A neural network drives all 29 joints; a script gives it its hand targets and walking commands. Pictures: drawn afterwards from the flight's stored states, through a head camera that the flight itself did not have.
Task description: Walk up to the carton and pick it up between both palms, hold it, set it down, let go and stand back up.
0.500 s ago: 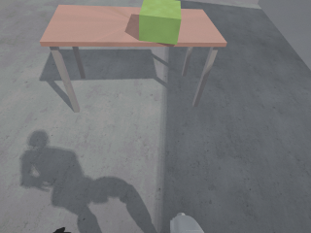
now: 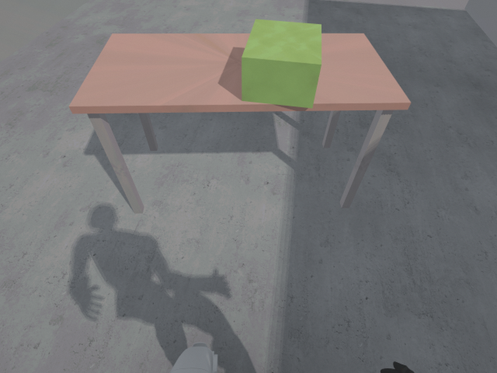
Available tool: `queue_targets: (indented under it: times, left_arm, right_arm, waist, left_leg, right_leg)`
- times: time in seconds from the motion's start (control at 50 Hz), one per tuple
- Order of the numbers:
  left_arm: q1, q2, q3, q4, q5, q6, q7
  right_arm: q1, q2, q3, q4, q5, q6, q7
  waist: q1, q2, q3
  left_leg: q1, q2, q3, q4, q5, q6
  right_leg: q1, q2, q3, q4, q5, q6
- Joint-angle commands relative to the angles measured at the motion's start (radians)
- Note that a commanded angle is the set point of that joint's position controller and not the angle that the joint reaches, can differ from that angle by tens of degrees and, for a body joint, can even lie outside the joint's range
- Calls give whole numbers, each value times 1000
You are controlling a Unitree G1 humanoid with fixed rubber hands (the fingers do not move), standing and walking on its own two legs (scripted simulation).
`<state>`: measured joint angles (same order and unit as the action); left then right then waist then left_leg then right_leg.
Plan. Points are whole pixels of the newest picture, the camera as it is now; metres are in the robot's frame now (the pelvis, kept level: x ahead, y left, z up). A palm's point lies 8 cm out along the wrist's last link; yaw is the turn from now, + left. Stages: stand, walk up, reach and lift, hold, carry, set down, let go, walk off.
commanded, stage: walk up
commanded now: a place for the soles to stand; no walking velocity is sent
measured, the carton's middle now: (282, 61) +1.08 -0.05 -0.04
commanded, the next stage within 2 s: none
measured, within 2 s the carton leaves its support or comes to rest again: neither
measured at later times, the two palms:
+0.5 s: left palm (144, 243) +0.37 +0.25 -0.10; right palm (404, 361) +0.18 -0.25 -0.10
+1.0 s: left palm (144, 256) +0.36 +0.26 -0.14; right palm (368, 193) +0.54 -0.25 -0.09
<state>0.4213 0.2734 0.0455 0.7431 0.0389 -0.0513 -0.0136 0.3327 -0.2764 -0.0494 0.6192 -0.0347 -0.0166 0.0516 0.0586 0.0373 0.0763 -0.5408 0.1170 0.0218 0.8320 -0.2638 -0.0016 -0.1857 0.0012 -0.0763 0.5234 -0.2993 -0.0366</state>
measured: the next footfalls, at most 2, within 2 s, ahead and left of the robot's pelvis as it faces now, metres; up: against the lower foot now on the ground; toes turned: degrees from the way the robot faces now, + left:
left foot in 0.10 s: +0.20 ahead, +0.15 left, +0.00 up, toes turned +6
right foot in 0.56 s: +0.41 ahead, -0.11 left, +0.00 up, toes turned -4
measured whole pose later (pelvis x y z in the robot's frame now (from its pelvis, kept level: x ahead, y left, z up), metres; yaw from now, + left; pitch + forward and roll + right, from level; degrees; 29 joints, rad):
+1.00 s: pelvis +0.41 -0.01 -0.01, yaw +6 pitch -3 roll -1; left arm 0.45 0.31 0.04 0.78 0.03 -0.01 -0.03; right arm 0.35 -0.25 -0.06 0.60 -0.04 -0.04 0.01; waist 0.07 -0.03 0.07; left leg -0.39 0.02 0.03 0.62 -0.18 0.02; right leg -0.17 -0.03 -0.16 0.66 -0.44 -0.04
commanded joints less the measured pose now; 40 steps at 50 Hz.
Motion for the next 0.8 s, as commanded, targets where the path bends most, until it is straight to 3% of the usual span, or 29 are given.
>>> queue_targets:
  times: [0.0,0.04,0.06,0.08,0.1,0.12,0.14,0.16,0.2,0.24,0.28,0.32,0.38,0.44,0.48,0.5,0.52,0.54,0.56,0.58,0.6,0.62,0.66,0.68,0.72,0.78]
  left_arm:
    - [-34,198,56,-73,-1,-22,-7]
    - [-31,175,42,-72,-2,-8,-13]
    - [-14,150,28,-74,0,-3,-16]
    - [14,106,6,-80,4,2,-19]
    - [71,49,-13,-117,5,7,-27]
    - [40,139,17,-133,15,32,-19]
    - [-26,179,26,-144,21,45,-16]
    - [-61,165,23,-151,14,44,-17]
    - [-22,138,21,-136,0,36,-24]
    - [17,110,18,-124,-4,32,-33]
    - [-40,80,7,-129,5,32,-38]
    - [-116,55,-2,-151,3,30,-41]
    - [-179,32,-8,-168,2,25,-48]
    - [-213,35,5,-178,4,18,-49]
    - [-165,53,22,-172,6,11,-43]
    - [-97,76,35,-153,10,5,-36]
    - [5,120,53,-122,13,-1,-25]
    - [100,182,69,-102,33,-5,-12]
    - [92,264,78,-125,34,-1,4]
    - [89,257,88,-120,-8,14,20]
    - [39,222,67,-121,-25,20,27]
    - [-8,199,57,-122,-20,22,30]
    - [-91,151,40,-129,-12,15,26]
    - [-110,136,34,-120,-9,11,20]
    - [-105,127,30,-105,-6,-2,17]
    - [-74,134,29,-78,-7,-10,11]
  right_arm:
    - [51,-73,-43,-77,-5,-33,-2]
    - [110,-96,-62,-71,-11,-42,-15]
    - [165,-113,-72,-65,-16,-50,-25]
    - [272,-146,-82,-42,-19,-59,-39]
    - [339,-248,-95,-53,-30,-65,-54]
    - [325,-292,-107,-45,-8,-47,-69]
    - [281,-262,-90,-47,7,-42,-75]
    - [233,-234,-77,-51,5,-43,-77]
    - [160,-193,-56,-54,-11,-52,-77]
    - [132,-167,-40,-33,-10,-63,-70]
    - [161,-164,-30,-17,-5,-72,-67]
    - [196,-158,-27,6,-2,-74,-65]
    - [206,-173,-26,13,-1,-69,-62]
    - [206,-197,-33,12,-2,-60,-59]
    - [183,-204,-34,7,-4,-52,-58]
    - [172,-196,-29,1,-4,-50,-57]
    - [198,-158,-14,-2,-6,-48,-55]
    - [257,-88,13,-12,-7,-46,-50]
    - [339,-58,22,-38,13,-34,-44]
    - [259,-140,-13,-48,0,-10,-53]
    - [188,-161,-24,-61,-6,0,-51]
    - [181,-134,-21,-60,5,-3,-45]
    - [207,-107,-25,-38,7,-5,-36]
    - [227,-96,-26,-28,7,-7,-33]
    - [227,-79,-25,-18,0,-6,-26]
    - [136,-62,-22,-45,2,-10,-22]
  waist:
    - [-31,-153,14]
    - [-69,-75,23]
    - [-96,-20,10]
    - [-148,98,-53]
    - [-153,286,-112]
    - [-153,174,-79]
    - [-151,76,-2]
    - [-144,68,57]
    - [-103,75,59]
    - [-71,85,22]
    - [-91,109,8]
    - [-107,93,6]
    - [-114,94,-13]
    - [-113,96,-7]
    - [-71,65,2]
    - [-30,22,-12]
    - [16,-59,-67]
    - [52,-216,-166]
    - [35,-348,-207]
    - [70,-221,-159]
    - [53,-163,-57]
    - [29,-153,4]
    - [-34,-148,37]
    - [-50,-159,28]
    - [-52,-165,9]
    - [-30,-170,46]
  left_leg:
    - [196,-33,43,-146,98,19]
    - [342,-72,64,-182,84,35]
    - [432,-85,53,-199,31,49]
    - [550,-19,-68,-272,-99,82]
    - [622,255,-567,-488,-391,179]
    - [575,368,-826,-617,-537,279]
    - [500,354,-784,-637,-569,285]
    - [447,309,-634,-610,-430,279]
    - [368,232,-413,-578,-148,240]
    - [333,182,-289,-564,15,233]
    - [408,168,-243,-537,237,243]
    - [453,157,-194,-515,382,240]
    - [437,122,-128,-483,397,212]
    - [369,142,-126,-475,294,204]
    - [302,163,-136,-442,208,192]
    - [247,145,-112,-365,196,173]
    - [198,83,-61,-187,201,139]
    - [102,1,25,105,78,90]
    - [-83,-135,50,344,-312,27]
    - [-131,-114,-37,452,-325,26]
    - [-153,-91,-88,502,-250,25]
    - [-156,-83,-94,509,-195,23]
    - [-56,-43,-96,364,-129,15]
    - [-9,-44,-85,332,-114,7]
    - [18,-48,-63,266,-88,-10]
    - [2,-29,-41,63,-51,-18]
  right_leg:
    - [-175,-245,189,-216,-187,-192]
    - [-257,-225,167,-122,-260,-153]
    - [-294,-198,139,-5,-218,-124]
    - [-331,-131,48,259,-124,-79]
    - [-479,-4,-12,636,-252,0]
    - [-562,-11,73,737,-306,13]
    - [-587,-55,119,786,-236,17]
    - [-599,-73,125,806,-168,24]
    - [-508,-100,144,709,-97,38]
    - [-420,-99,131,630,-71,50]
    - [-440,-101,83,531,-54,59]
    - [-456,-102,59,411,-23,62]
    - [-369,-85,20,246,86,48]
    - [-252,-67,5,154,140,21]
    - [-127,-61,14,89,155,0]
    - [-7,-45,11,54,167,-12]
    - [142,-27,22,40,128,-36]
    - [295,-178,214,-12,-21,-90]
    - [377,-416,643,-160,-211,-199]
    - [275,-461,753,-261,-379,-261]
    - [174,-428,658,-281,-363,-234]
    - [103,-395,531,-258,-223,-222]
    - [-53,-311,342,-275,-115,-173]
    - [-91,-282,295,-281,-109,-168]
    - [-101,-270,248,-282,-77,-193]
    - [-105,-268,203,-295,-96,-210]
